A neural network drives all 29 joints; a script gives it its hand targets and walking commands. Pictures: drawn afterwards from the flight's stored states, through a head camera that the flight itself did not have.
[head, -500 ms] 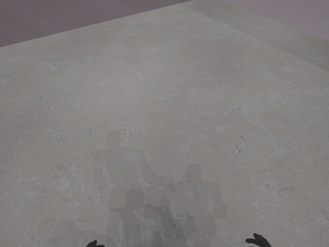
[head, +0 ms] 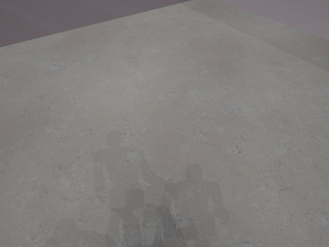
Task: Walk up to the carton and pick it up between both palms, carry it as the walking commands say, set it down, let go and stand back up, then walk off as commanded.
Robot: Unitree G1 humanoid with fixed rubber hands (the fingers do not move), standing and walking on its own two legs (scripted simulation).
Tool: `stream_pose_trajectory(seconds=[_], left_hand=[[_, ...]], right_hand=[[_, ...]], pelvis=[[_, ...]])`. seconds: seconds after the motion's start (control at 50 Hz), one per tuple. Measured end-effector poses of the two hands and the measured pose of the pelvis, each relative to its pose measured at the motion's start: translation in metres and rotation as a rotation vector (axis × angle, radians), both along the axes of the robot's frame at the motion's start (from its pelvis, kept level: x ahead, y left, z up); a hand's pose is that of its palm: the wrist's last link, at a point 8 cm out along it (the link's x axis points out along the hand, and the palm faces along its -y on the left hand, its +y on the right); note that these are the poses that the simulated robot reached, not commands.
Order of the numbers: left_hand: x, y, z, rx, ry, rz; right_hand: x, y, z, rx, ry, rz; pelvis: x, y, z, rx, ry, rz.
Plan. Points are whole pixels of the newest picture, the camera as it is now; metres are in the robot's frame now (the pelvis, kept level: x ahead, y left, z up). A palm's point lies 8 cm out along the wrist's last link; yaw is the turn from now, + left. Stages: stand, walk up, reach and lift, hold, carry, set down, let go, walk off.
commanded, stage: stand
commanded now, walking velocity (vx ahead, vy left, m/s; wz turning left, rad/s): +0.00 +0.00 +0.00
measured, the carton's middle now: out of the picture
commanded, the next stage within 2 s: walk up in 0.52 s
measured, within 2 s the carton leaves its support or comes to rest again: neither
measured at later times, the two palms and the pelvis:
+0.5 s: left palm out of the picture +0.01 +0.22 -0.13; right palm out of the picture +0.01 -0.23 -0.13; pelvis +0.00 +0.00 +0.01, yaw +0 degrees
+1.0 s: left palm out of the picture -0.04 +0.25 -0.13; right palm out of the picture +0.09 -0.26 -0.13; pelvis -0.02 -0.01 +0.00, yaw +10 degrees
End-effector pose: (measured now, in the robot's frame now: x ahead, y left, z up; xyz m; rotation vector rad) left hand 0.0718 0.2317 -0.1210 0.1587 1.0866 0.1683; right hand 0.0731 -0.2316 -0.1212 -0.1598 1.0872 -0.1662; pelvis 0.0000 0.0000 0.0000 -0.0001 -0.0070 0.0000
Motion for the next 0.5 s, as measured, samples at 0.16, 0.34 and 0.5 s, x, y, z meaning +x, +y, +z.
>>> stream_pose_trajectory(seconds=[0.16,0.34,0.5], left_hand=[[-0.017,0.001,-0.004,-0.001,0.062,0.02],[-0.041,0.0,-0.009,-0.008,0.147,0.044],[-0.063,-0.007,-0.013,-0.025,0.222,0.057]], right_hand=[[-0.017,-0.001,-0.004,0.0,0.06,-0.019],[-0.041,0.0,-0.008,0.004,0.144,-0.041],[-0.062,0.007,-0.013,0.02,0.217,-0.055]], pelvis=[[0.0,0.0,0.002,0.0,-0.006,0.0],[0.0,0.0,0.005,0.0,-0.015,0.0],[0.0,0.0,0.007,0.0,-0.022,-0.001]])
